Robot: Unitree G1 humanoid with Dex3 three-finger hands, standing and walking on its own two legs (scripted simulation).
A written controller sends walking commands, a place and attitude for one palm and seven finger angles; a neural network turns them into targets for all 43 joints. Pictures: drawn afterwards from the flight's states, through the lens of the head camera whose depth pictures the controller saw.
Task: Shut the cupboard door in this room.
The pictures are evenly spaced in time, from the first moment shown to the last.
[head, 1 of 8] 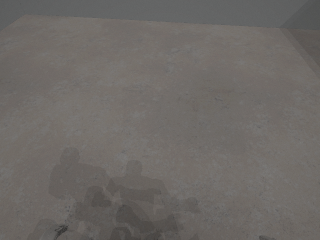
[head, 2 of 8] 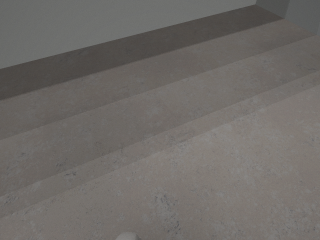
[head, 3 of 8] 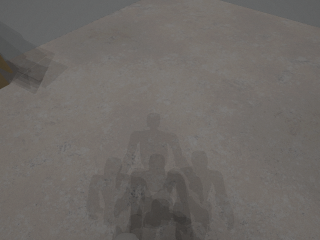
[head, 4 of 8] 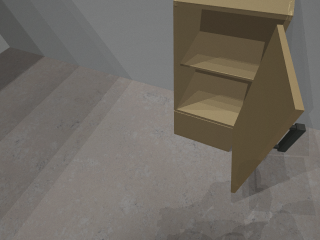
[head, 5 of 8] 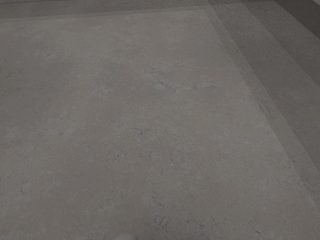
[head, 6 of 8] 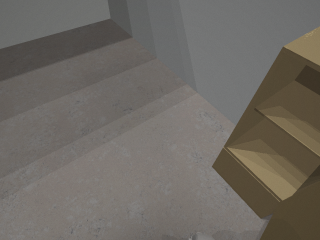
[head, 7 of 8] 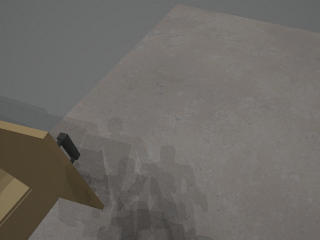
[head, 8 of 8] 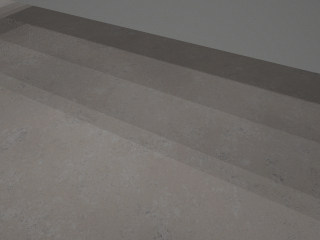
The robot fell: no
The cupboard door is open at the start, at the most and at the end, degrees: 100 100 100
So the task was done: no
